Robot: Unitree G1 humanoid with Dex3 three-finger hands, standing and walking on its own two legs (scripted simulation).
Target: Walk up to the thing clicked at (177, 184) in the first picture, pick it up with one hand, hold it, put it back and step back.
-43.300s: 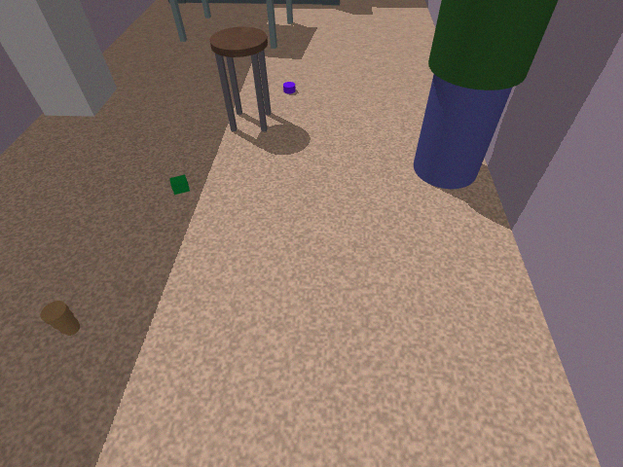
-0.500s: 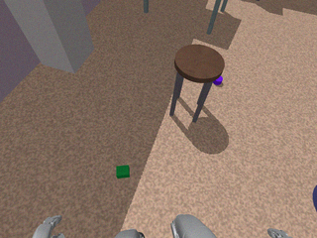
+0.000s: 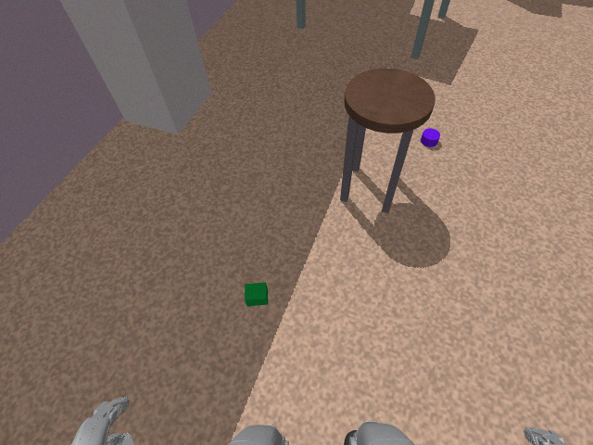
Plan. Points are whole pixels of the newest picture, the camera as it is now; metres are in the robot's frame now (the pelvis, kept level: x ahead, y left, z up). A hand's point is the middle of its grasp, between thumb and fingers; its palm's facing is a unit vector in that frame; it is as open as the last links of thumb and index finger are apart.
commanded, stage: step back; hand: left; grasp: from above
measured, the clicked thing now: (256, 294) +0.61 +0.19 -0.73
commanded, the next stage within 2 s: none
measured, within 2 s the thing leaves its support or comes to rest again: neither
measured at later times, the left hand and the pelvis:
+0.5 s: hand out of the picture -0.08 +0.25 -0.15, palm faces -0.07 -0.91 -0.41, open 7.4 cm; pelvis -0.17 -0.02 -0.01, yaw -3 degrees
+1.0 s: hand out of the picture -0.22 +0.23 -0.15, palm faces -0.01 -0.92 -0.38, open 7.4 cm; pelvis -0.34 -0.04 +0.00, yaw -1 degrees
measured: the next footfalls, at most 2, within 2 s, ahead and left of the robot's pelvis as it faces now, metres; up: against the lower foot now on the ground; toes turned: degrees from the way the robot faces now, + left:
left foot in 0.06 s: +0.00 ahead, +0.12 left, +0.00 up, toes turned -2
right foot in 0.44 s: -0.15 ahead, -0.15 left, +0.00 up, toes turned -1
